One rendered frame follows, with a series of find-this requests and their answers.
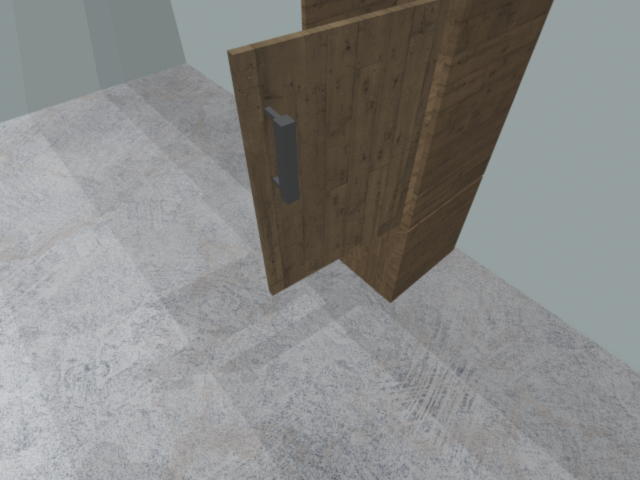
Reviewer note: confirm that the cupboard door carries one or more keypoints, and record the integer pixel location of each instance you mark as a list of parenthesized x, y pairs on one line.
[(358, 91)]

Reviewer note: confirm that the handle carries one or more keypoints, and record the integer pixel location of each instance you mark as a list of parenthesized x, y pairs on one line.
[(286, 153)]

